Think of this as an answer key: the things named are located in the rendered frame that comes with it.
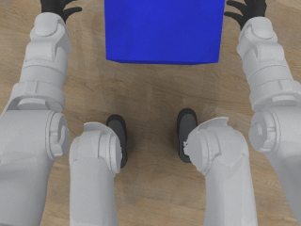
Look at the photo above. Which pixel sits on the robot right shin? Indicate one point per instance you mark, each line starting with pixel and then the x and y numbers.
pixel 219 121

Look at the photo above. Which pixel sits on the right robot hand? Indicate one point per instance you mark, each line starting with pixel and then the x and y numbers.
pixel 252 9

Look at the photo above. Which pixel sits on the carton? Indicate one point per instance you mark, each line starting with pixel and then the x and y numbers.
pixel 170 32

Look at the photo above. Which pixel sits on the robot right forearm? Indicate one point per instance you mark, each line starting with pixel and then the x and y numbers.
pixel 267 71

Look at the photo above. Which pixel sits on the robot right foot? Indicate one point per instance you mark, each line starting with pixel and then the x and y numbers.
pixel 186 122

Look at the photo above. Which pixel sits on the robot left forearm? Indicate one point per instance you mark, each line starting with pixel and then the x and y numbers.
pixel 44 70

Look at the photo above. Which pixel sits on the left robot upper arm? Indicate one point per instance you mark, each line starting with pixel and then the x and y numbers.
pixel 30 143

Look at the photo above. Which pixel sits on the left robot hand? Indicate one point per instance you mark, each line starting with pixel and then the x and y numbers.
pixel 57 6

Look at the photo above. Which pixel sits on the right robot upper arm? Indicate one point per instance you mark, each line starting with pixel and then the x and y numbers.
pixel 275 131

